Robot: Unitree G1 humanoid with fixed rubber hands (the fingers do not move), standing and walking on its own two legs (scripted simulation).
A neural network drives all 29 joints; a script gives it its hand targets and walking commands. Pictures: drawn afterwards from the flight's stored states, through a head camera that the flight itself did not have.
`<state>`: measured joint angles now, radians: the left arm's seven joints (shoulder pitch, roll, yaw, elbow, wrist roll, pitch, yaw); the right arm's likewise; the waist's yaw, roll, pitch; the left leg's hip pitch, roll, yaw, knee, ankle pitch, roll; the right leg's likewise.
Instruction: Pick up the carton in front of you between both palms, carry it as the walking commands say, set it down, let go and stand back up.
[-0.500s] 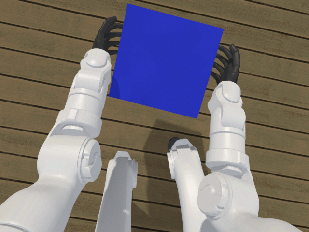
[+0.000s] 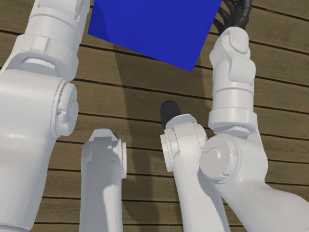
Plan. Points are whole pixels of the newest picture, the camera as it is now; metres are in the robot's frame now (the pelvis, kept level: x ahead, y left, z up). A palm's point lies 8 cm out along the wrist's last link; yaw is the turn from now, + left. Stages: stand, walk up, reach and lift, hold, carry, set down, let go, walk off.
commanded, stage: set down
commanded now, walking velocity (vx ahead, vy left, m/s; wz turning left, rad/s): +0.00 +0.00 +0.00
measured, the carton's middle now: (155, 7) +0.55 -0.09 -0.27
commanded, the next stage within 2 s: none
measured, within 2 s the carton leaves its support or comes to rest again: rests again in 0.90 s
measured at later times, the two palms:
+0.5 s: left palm out of the picture +0.60 +0.04 -0.20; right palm (233, 21) +0.49 -0.23 -0.18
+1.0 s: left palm out of the picture +0.60 +0.05 -0.22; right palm (231, 19) +0.50 -0.24 -0.20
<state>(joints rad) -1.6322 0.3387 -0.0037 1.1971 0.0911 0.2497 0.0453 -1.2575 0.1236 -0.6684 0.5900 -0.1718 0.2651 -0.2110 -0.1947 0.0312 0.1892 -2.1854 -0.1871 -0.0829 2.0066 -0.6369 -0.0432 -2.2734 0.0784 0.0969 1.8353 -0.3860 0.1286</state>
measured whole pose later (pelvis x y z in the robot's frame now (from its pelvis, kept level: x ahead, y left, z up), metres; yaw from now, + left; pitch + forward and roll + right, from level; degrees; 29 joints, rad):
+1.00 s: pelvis +0.01 +0.01 -0.04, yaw -2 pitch +45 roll -8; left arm -1.67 0.28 0.10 1.21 0.27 0.21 -0.05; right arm -1.37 -0.06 -0.80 0.88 -0.20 0.23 -0.06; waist -0.21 -0.03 0.25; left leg -2.26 -0.12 -0.07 2.19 -0.70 0.02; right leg -2.31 0.03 0.03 1.99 -0.47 0.13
